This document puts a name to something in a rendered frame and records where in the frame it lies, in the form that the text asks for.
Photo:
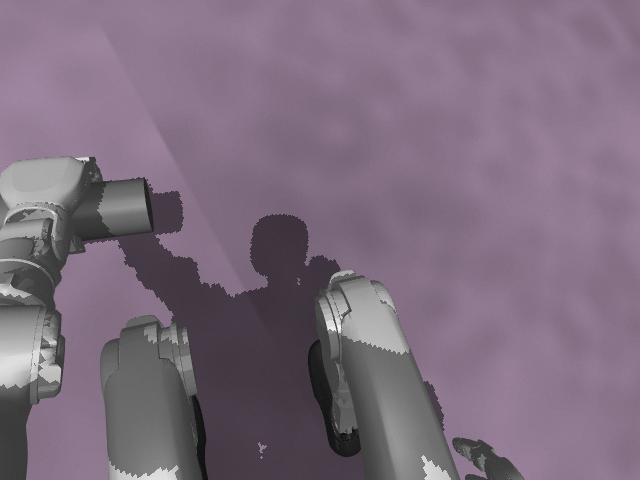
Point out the left robot hand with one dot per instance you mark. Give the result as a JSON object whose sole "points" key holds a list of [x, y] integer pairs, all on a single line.
{"points": [[60, 181]]}

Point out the left robot foot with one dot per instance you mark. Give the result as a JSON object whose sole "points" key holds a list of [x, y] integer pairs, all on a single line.
{"points": [[201, 437]]}

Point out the right robot foot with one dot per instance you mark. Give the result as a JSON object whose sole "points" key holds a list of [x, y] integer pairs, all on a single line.
{"points": [[343, 444]]}

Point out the bottle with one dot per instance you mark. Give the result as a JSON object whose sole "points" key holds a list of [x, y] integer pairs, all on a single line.
{"points": [[110, 209]]}

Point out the right robot hand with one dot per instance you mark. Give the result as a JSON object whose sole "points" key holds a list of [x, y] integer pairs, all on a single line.
{"points": [[484, 458]]}

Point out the left robot arm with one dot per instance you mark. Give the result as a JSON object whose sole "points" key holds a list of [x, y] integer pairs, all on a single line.
{"points": [[34, 245]]}

